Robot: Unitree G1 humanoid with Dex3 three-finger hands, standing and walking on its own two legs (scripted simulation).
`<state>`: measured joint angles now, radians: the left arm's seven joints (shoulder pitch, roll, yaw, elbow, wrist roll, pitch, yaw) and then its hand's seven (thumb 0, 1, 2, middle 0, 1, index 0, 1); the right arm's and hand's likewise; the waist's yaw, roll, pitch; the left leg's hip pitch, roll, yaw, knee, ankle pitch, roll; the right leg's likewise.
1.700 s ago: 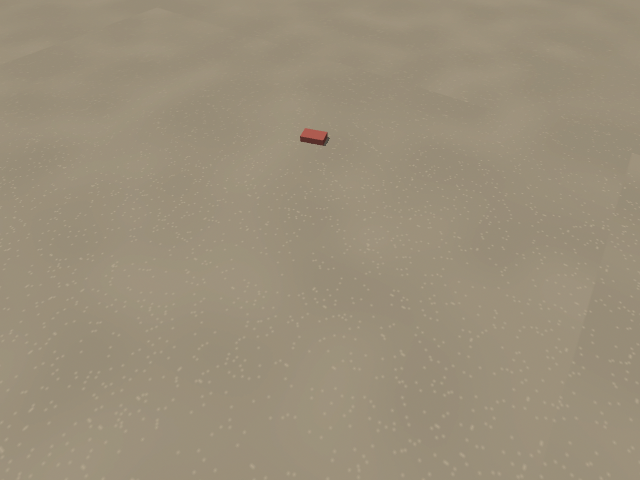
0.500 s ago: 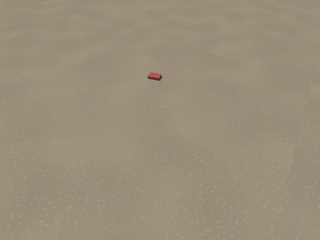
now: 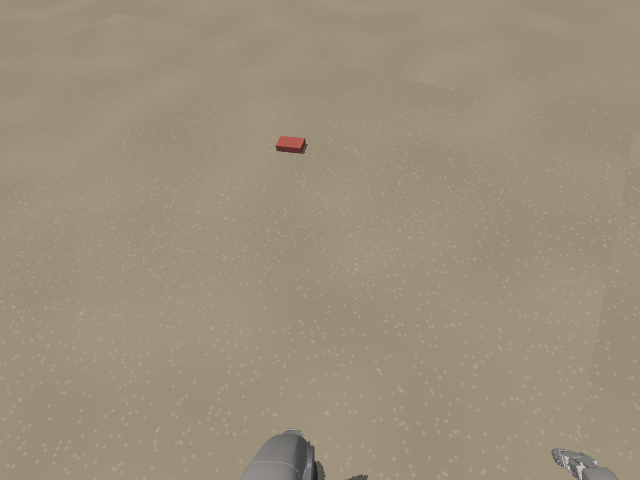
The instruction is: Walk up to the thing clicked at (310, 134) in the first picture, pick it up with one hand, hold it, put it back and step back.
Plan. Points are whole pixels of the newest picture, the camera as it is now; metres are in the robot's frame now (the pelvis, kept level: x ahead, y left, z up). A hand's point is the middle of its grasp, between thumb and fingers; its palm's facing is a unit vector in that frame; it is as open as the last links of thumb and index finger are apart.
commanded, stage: walk up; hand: left
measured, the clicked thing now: (290, 144) +1.67 +0.35 -0.75
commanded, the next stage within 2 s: none
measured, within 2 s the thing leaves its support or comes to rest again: neither
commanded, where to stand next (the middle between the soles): +1.27 +0.14 m, yaw -4 degrees
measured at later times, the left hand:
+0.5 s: hand (191, 315) +0.37 +0.28 -0.12, palm faces -0.11 -0.91 -0.39, open 7.4 cm
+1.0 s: hand (224, 245) +0.53 +0.27 -0.13, palm faces -0.01 -0.91 -0.41, open 7.4 cm
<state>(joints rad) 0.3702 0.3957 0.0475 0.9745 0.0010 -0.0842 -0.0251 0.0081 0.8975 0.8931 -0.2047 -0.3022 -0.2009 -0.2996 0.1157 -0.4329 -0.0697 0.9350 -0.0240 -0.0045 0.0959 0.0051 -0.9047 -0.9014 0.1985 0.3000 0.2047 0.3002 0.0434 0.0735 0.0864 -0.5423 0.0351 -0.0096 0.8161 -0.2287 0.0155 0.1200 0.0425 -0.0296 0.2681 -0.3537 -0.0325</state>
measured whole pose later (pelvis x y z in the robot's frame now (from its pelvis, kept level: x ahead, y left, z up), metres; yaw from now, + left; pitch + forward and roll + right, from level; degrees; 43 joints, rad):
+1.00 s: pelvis +0.51 -0.01 +0.00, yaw +0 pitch -2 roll -2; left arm 0.35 0.42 0.04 0.90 0.01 -0.11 -0.03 0.01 0.90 0.89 -0.21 -0.30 -0.20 -0.30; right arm 0.17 -0.43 -0.08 0.88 -0.02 -0.02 0.11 0.00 -0.91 -0.90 0.20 0.30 0.20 0.30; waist 0.05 0.05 0.07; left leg -0.50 0.09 0.00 0.65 -0.15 0.00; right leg -0.03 -0.05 -0.13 0.43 -0.36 0.03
